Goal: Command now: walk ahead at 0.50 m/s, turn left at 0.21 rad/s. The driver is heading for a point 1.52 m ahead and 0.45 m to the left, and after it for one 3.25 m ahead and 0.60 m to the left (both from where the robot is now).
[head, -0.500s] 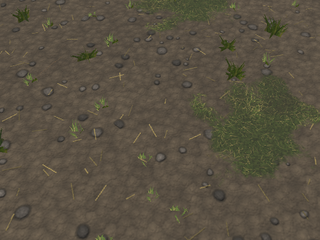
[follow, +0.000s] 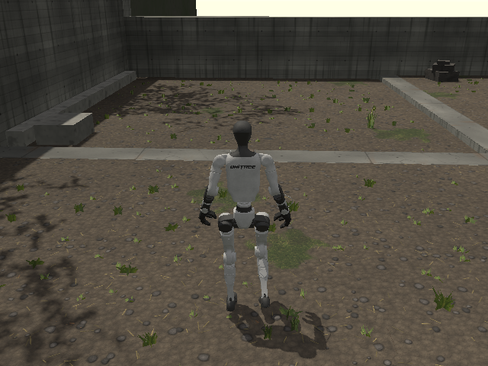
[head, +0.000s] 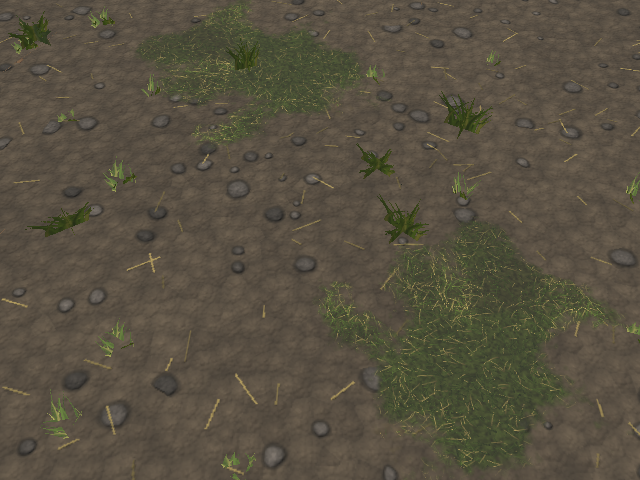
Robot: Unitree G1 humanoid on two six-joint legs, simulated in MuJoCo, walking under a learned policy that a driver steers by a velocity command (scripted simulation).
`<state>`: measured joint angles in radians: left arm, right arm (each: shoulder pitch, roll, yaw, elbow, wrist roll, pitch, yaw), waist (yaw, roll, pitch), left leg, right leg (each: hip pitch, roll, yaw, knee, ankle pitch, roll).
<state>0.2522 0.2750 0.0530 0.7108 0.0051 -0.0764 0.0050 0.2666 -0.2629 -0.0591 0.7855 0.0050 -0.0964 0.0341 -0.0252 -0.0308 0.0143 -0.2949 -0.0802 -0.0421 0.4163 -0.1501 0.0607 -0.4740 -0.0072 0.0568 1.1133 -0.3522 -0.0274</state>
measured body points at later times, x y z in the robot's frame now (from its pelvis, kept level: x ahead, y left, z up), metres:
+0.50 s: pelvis +0.25 -0.03 +0.00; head +0.27 -0.03 +0.45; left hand +0.28 +0.27 -0.09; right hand +0.45 -0.27 -0.11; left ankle +0.23 +0.12 -0.66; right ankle +0.27 -0.14 -0.74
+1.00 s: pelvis +0.47 +0.13 +0.00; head +0.50 +0.16 +0.45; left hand +0.45 +0.44 -0.11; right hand +0.71 -0.04 -0.10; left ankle +0.46 +0.20 -0.74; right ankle +0.58 +0.00 -0.66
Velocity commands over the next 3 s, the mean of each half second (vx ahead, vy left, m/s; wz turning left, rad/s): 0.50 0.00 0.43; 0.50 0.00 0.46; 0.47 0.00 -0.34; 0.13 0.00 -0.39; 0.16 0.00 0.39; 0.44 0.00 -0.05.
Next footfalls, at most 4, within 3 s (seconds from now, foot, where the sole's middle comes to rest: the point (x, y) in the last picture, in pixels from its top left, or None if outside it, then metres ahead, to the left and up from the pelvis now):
0.30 right None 0.31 -0.13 -0.78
0.80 left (210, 478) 0.49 0.22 -0.78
1.36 right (244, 318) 0.87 0.18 -0.78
1.78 left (157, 275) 1.00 0.40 -0.78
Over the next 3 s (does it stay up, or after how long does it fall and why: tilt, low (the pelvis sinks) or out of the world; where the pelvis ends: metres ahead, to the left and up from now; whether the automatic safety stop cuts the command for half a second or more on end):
stays up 1.20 0.41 -0.03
